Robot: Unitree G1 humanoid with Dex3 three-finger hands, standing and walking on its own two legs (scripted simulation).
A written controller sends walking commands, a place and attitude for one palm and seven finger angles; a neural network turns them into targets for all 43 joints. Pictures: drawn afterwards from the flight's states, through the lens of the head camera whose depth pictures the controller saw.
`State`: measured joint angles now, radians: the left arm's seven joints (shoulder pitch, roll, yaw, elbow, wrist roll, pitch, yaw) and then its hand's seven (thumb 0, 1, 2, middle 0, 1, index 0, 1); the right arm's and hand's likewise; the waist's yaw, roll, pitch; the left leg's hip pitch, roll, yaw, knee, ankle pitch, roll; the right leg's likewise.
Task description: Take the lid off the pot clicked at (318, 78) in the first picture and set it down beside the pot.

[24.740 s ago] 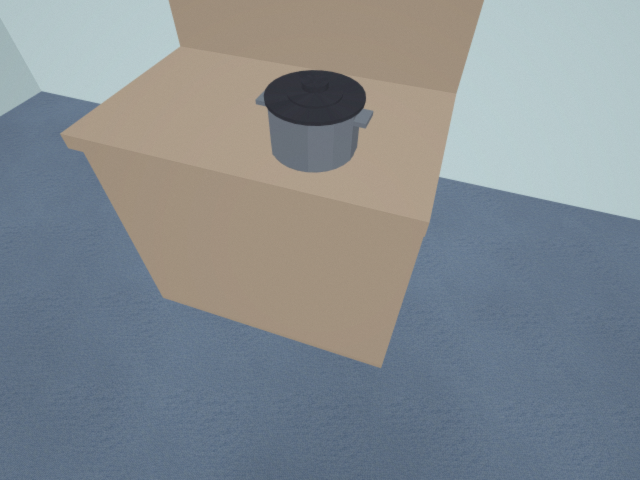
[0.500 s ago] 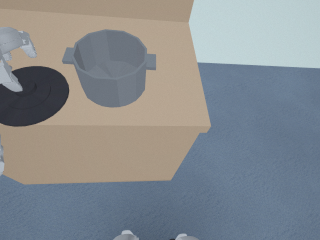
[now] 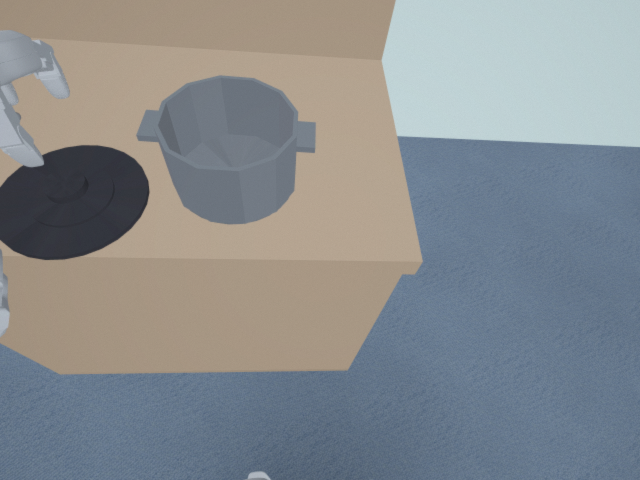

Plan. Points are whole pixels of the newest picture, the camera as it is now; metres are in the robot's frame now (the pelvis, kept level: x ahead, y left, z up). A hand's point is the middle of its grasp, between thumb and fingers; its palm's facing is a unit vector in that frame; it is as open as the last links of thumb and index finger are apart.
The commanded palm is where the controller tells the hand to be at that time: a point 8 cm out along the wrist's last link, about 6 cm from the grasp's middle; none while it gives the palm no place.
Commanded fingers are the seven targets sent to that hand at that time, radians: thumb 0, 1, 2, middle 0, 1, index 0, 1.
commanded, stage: raise the empty hand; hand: left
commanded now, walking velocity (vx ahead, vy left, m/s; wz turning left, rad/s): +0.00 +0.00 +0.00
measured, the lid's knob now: (65, 185) +0.51 +0.33 +0.02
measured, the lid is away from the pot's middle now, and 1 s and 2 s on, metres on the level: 0.23 0.23 0.23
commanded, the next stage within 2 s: draw the hand back to the body in 0.28 s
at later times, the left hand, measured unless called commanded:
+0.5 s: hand (7, 89) +0.49 +0.31 +0.19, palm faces -0.33 -0.13 -0.94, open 11.0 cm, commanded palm +0.49 +0.30 +0.24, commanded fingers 0.00 0.04 0.54 -0.31 -0.93 -0.31 -0.93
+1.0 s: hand (37, 122) +0.44 +0.26 +0.19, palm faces +0.11 -0.76 -0.64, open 11.0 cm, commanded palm +0.40 +0.30 +0.23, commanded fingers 0.00 0.08 0.56 -0.31 -0.90 -0.31 -0.90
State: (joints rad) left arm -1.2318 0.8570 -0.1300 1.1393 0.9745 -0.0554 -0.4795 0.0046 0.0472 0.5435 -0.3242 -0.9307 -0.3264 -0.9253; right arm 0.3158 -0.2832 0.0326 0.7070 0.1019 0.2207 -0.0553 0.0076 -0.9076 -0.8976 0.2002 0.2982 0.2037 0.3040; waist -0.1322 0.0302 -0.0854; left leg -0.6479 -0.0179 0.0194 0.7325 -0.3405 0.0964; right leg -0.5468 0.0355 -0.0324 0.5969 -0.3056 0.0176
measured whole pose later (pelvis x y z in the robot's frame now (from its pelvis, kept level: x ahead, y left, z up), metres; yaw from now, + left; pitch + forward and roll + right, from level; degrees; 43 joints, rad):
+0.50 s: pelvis +0.01 +0.00 +0.01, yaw +0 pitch +14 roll -4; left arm -1.24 0.87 -0.11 1.10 0.97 -0.02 -0.50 0.00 0.05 0.54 -0.32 -0.93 -0.33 -0.93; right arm 0.31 -0.28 0.03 0.71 0.10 0.23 -0.04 0.01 -0.91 -0.90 0.20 0.30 0.20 0.30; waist -0.13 0.03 -0.08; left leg -0.60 -0.02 0.02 0.68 -0.32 0.09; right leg -0.50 0.03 -0.03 0.55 -0.30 0.01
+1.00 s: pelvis +0.00 -0.01 +0.02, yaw +1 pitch +6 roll -2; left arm -0.80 0.65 0.12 0.74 0.24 -0.04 -0.19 0.00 0.04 0.54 -0.33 -0.93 -0.33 -0.93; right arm 0.24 -0.26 0.05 0.58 0.08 0.16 -0.05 0.01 -0.91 -0.90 0.20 0.30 0.20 0.30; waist -0.01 0.02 -0.01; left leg -0.39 -0.04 0.02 0.56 -0.27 0.08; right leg -0.32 0.02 -0.02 0.48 -0.27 -0.01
